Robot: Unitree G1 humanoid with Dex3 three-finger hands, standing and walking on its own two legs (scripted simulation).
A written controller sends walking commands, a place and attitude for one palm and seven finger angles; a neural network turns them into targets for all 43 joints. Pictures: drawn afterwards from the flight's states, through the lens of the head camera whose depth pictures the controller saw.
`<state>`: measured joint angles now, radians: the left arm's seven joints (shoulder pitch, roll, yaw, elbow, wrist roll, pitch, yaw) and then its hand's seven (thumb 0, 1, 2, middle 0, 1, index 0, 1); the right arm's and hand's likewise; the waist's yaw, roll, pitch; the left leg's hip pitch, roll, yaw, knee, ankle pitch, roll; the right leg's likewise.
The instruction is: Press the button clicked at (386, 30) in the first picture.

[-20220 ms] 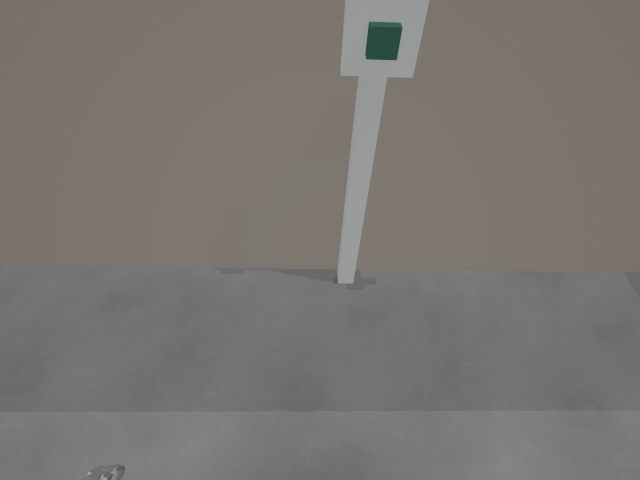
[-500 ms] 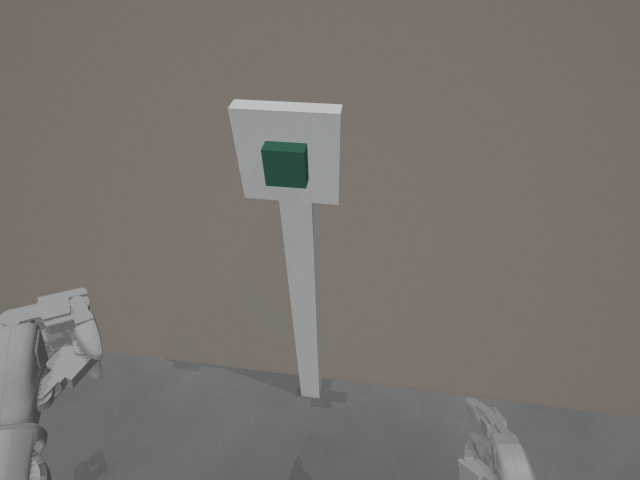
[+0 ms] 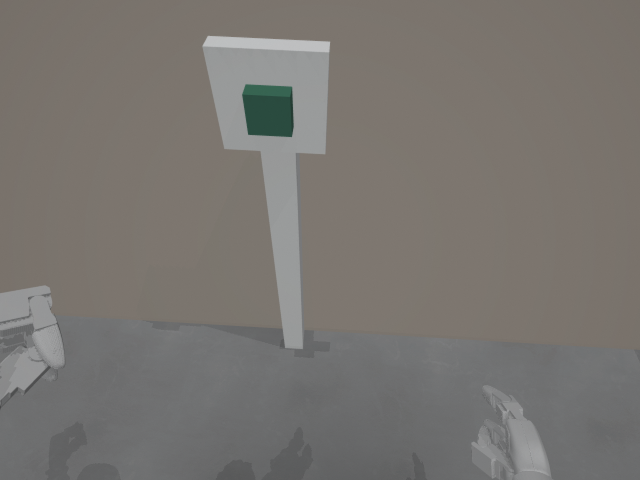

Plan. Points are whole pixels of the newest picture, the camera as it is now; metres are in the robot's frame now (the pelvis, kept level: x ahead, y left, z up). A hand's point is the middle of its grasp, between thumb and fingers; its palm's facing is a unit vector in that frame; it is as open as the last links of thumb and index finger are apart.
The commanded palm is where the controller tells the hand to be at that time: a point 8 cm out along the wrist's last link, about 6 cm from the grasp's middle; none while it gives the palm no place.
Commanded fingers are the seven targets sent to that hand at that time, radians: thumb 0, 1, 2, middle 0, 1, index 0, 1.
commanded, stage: step back with the hand held close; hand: left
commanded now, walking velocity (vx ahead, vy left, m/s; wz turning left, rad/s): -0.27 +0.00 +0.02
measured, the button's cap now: (269, 110) +0.56 +0.12 +0.16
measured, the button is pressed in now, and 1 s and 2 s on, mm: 0 0 0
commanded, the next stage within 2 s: stop stepping back and stand still in 0.76 s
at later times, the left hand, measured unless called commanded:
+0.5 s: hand out of the picture +0.13 +0.25 +0.17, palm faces +0.37 -0.81 -0.45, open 3.1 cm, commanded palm +0.06 +0.28 +0.18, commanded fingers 0.00 0.90 0.90 -1.30 -1.50 -1.30 -1.50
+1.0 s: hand out of the picture -0.04 +0.21 +0.16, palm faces +0.25 -0.84 -0.47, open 3.1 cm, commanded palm -0.10 +0.26 +0.18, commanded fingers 0.00 0.90 0.90 -1.30 -1.50 -1.30 -1.50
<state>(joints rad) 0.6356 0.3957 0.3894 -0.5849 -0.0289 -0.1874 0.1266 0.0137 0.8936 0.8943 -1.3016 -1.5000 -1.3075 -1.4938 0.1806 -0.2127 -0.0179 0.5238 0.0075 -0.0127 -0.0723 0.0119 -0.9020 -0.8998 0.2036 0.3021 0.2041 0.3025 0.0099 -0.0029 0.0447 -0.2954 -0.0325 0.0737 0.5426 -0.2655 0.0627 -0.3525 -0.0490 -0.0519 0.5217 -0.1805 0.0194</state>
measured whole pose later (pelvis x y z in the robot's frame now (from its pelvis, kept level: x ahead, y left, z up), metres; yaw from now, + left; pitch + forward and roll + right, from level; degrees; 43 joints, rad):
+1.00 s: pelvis -0.24 -0.02 +0.01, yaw -1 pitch +2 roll -1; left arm 0.67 0.43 0.36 -0.63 -0.04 -0.19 0.12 0.01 0.89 0.89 -1.30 -1.50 -1.31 -1.49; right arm 0.18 -0.20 0.00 0.54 0.00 -0.07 -0.06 0.01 -0.90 -0.90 0.20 0.30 0.20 0.30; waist -0.01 -0.04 0.01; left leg -0.34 -0.03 0.00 0.42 -0.11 0.04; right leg -0.33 0.03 0.00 0.65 -0.42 0.02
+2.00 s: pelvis -0.37 -0.02 +0.00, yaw +3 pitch -1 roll +1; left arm 0.57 0.41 0.41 -0.55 -0.01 -0.24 0.16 0.01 0.89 0.89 -1.31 -1.50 -1.31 -1.49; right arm 0.23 -0.17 0.01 0.60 0.00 -0.15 -0.07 0.01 -0.90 -0.90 0.20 0.30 0.20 0.30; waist -0.02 -0.04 0.00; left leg -0.27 0.03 0.03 0.57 -0.28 -0.03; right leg -0.31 0.00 -0.08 0.60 -0.30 -0.01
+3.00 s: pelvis -0.38 +0.00 +0.01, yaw +3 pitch -1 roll +0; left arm 0.30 0.25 0.02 1.10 0.01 0.02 0.01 0.01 0.91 0.89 -0.67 -0.84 -0.67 -0.84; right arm 0.31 -0.20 0.01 1.08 -0.02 0.04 -0.01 0.01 -0.90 -0.90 0.20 0.30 0.20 0.30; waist 0.01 -0.01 0.08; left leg -0.22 -0.01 0.01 0.44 -0.20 0.02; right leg -0.22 0.00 -0.08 0.40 -0.16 -0.03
